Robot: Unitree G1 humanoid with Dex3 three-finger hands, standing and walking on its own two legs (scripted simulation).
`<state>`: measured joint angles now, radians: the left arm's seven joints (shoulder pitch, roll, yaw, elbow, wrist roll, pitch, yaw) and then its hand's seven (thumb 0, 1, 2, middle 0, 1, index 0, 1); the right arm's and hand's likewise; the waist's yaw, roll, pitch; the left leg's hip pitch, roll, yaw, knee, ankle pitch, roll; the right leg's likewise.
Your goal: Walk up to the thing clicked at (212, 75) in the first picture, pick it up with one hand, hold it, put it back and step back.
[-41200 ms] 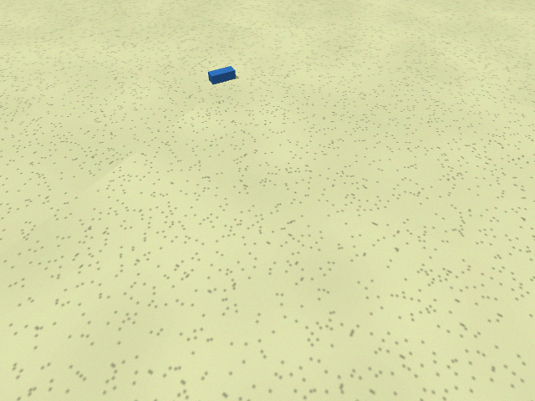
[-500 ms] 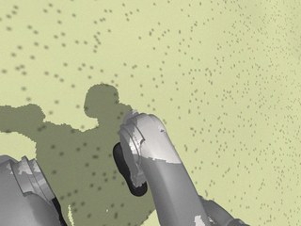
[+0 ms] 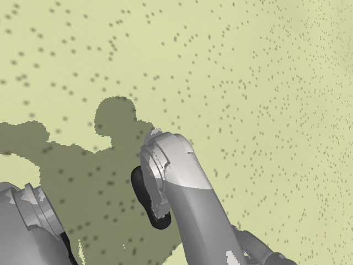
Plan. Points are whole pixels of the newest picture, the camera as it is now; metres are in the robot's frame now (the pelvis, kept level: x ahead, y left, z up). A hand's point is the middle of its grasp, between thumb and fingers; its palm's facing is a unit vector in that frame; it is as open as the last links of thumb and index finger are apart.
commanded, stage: open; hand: left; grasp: from above
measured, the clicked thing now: out of the picture +0.46 +0.37 -0.28
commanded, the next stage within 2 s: withdraw in 0.18 s
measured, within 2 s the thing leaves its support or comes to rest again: neither
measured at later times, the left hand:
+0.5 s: hand out of the picture +0.47 +0.36 -0.23, palm faces -0.32 -0.24 -0.91, open 13.9 cm
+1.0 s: hand out of the picture +0.42 +0.37 -0.11, palm faces -0.45 -0.14 -0.88, open 13.9 cm
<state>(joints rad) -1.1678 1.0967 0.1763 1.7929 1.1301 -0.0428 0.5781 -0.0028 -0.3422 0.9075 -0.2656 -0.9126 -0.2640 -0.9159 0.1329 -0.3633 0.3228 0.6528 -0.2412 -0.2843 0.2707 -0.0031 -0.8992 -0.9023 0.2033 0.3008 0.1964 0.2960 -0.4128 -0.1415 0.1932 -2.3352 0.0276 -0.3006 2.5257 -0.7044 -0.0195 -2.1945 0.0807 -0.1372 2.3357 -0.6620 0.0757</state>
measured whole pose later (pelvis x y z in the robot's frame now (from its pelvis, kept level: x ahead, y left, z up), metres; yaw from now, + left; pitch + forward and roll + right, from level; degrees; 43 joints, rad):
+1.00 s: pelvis -0.01 -0.01 +0.03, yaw +6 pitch +30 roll -12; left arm -0.98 0.87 -0.01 1.22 1.15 -0.28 0.11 0.00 -0.49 0.99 -0.10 -0.98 -0.10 -0.98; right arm 0.11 -0.33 0.15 0.62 -0.13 -0.03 0.12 0.00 -0.90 -0.90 0.20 0.30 0.20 0.30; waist -0.21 -0.04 0.01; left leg -2.29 0.01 -0.21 2.38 -0.63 -0.01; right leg -2.16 0.03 -0.08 2.26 -0.64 0.05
